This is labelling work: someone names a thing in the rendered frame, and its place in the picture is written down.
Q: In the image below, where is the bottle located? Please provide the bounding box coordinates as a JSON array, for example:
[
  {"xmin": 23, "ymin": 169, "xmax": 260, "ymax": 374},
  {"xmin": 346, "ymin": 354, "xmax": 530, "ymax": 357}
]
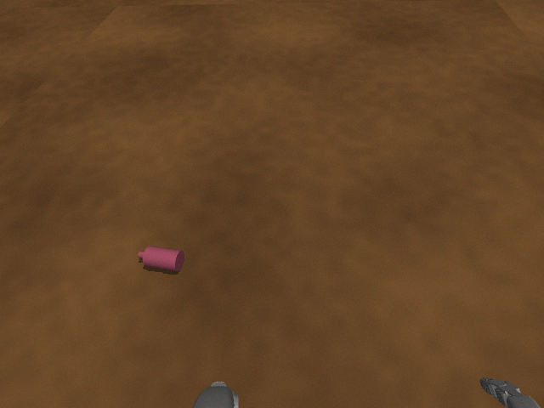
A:
[{"xmin": 138, "ymin": 246, "xmax": 184, "ymax": 271}]

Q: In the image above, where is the right robot hand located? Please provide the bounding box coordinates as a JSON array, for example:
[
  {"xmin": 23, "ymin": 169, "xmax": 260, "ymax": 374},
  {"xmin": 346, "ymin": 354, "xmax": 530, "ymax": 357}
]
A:
[{"xmin": 480, "ymin": 377, "xmax": 541, "ymax": 408}]

